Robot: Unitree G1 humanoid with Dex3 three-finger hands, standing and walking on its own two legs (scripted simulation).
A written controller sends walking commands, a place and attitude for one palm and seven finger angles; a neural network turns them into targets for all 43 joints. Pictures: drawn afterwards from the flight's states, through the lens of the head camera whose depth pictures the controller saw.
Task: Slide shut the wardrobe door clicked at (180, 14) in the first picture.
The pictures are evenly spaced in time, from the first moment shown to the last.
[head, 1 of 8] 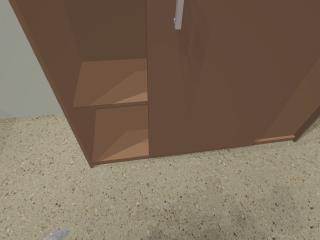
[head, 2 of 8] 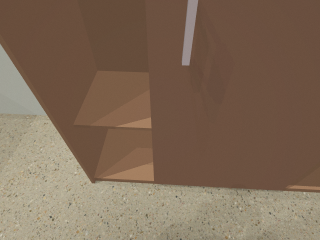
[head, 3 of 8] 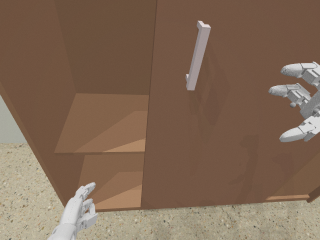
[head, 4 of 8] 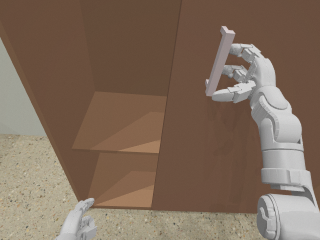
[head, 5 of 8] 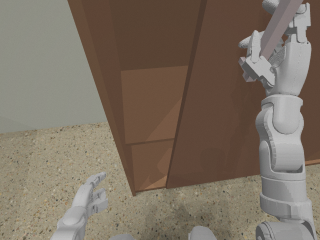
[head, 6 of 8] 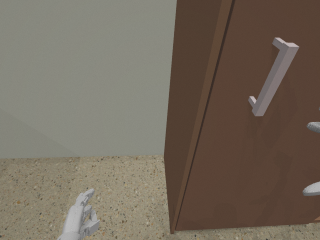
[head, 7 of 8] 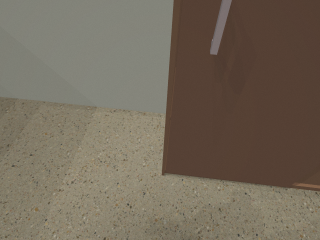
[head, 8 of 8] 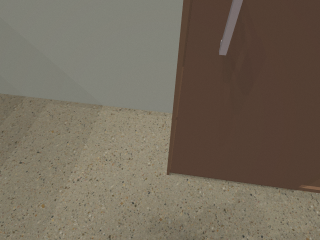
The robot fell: no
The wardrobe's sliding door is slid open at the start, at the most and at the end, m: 0.39 0.39 0.00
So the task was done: yes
